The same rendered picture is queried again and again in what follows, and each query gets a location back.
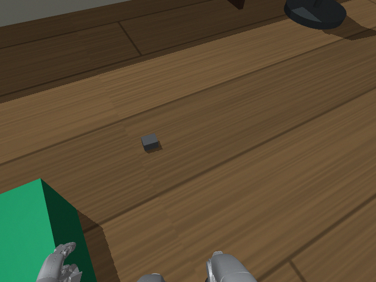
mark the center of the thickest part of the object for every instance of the small box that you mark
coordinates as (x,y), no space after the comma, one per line
(149,142)

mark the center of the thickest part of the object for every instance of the office chair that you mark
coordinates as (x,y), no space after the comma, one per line
(317,14)

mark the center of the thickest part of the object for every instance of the left robot hand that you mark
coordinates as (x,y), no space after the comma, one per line
(53,265)

